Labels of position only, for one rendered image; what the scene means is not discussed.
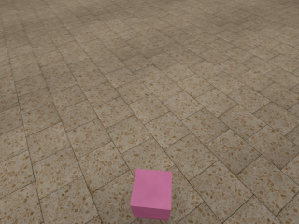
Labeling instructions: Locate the carton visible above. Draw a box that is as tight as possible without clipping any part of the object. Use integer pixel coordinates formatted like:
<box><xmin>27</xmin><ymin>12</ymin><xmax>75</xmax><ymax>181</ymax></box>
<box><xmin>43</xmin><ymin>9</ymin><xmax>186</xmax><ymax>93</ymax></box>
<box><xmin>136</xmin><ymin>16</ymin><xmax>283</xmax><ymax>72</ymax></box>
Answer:
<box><xmin>130</xmin><ymin>168</ymin><xmax>172</xmax><ymax>221</ymax></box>

